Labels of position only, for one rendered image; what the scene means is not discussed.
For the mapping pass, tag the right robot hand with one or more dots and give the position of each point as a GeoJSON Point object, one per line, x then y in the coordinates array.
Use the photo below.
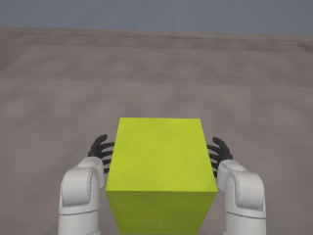
{"type": "Point", "coordinates": [223, 153]}

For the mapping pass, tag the left robot hand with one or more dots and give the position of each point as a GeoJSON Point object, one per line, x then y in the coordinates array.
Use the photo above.
{"type": "Point", "coordinates": [97, 148]}

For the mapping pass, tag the robot right forearm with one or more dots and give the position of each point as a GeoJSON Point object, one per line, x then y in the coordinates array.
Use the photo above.
{"type": "Point", "coordinates": [244, 199]}

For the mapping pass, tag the carton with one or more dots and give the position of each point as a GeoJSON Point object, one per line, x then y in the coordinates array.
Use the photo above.
{"type": "Point", "coordinates": [160, 180]}

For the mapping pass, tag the robot left forearm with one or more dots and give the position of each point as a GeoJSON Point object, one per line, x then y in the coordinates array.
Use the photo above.
{"type": "Point", "coordinates": [80, 198]}

